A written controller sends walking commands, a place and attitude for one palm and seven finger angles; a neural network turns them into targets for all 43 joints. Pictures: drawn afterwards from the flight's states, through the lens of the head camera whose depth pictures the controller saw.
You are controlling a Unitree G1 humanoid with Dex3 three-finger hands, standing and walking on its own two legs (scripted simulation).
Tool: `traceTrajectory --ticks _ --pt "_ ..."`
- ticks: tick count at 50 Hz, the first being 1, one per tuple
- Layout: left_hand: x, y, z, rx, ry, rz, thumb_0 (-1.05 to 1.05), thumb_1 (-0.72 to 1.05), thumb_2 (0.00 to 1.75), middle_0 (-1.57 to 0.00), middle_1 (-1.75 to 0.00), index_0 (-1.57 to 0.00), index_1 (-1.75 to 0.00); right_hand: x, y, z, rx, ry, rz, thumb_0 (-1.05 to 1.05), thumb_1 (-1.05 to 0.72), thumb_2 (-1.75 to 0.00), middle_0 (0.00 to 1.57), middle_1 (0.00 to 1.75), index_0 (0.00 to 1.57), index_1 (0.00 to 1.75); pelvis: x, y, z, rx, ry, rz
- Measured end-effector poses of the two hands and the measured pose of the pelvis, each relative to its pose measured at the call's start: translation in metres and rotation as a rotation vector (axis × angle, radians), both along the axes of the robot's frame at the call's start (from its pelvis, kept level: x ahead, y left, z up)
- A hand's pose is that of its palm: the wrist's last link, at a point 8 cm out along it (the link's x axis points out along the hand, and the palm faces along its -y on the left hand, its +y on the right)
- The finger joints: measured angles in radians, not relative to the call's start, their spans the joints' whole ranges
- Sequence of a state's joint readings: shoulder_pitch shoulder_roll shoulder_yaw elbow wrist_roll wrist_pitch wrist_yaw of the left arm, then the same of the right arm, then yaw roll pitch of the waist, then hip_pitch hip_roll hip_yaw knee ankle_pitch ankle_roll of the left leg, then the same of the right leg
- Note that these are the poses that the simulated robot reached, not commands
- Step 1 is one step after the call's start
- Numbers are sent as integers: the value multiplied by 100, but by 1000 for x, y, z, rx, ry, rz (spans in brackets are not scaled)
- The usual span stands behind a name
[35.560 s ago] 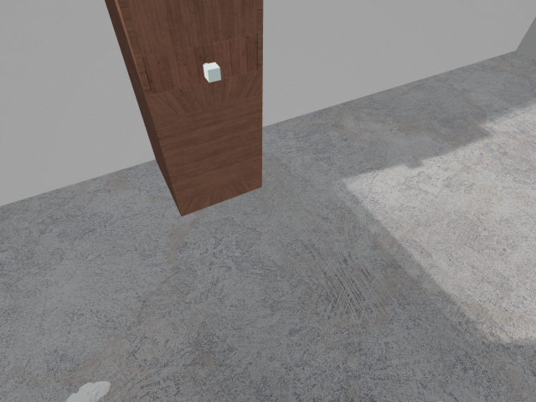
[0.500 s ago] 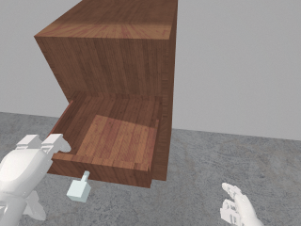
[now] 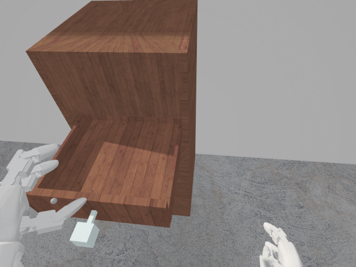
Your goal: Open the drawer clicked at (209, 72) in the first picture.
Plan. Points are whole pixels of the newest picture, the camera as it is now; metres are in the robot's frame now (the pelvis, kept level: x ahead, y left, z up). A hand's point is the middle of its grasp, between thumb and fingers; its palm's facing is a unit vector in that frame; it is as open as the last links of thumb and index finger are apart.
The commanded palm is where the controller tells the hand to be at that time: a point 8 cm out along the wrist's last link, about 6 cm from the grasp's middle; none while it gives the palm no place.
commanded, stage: draw the hand back to the body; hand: left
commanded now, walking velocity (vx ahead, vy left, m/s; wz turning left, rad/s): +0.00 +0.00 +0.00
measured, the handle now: (88, 226) +0.22 +0.26 -0.06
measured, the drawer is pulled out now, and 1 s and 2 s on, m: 0.30 0.30 0.30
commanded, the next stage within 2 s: step back with the hand held close in 0.48 s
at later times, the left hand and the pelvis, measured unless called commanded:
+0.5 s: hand (56, 209) +0.17 +0.21 +0.15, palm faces +0.37 -0.84 -0.39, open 7.5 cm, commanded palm +0.12 +0.26 +0.18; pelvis -0.01 -0.02 +0.00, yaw +1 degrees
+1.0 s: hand (51, 216) +0.16 +0.22 +0.15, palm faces +0.24 -0.84 -0.49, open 7.4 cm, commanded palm +0.09 +0.27 +0.18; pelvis -0.04 -0.01 -0.01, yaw +0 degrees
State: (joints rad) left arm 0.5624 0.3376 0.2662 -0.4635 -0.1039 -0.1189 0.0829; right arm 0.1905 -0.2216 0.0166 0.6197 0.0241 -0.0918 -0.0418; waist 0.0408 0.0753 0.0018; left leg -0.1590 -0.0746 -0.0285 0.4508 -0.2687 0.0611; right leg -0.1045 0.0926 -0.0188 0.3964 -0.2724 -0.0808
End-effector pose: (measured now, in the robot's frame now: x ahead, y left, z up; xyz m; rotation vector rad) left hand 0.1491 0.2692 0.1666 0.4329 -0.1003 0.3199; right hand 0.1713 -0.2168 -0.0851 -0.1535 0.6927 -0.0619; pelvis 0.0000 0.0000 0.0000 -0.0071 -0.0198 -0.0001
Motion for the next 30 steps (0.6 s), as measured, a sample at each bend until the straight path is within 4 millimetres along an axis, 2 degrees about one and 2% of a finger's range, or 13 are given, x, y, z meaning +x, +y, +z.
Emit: traceTrajectory --ticks 8,19,30 --pt "-12 -2 2 4 -7 35 0 39 68 -24 -63 -25 -63 8 -7 6 -13 -25 2 1 -91 -90 20 30 20 30 -1 -7 0 3 -8 8" --pt "-16 -10 3 -3 -24 49 1 75 84 -21 -40 -22 -40 12 -8 9 12 -54 19 1 -91 -90 20 30 20 30 -5 -15 1 7 -20 12" --pt "-17 -19 4 7 -15 44 1 88 89 -21 -32 -22 -31 2 -18 1 16 -21 4 1 -91 -90 20 30 21 30 -6 -24 1 11 -22 9"
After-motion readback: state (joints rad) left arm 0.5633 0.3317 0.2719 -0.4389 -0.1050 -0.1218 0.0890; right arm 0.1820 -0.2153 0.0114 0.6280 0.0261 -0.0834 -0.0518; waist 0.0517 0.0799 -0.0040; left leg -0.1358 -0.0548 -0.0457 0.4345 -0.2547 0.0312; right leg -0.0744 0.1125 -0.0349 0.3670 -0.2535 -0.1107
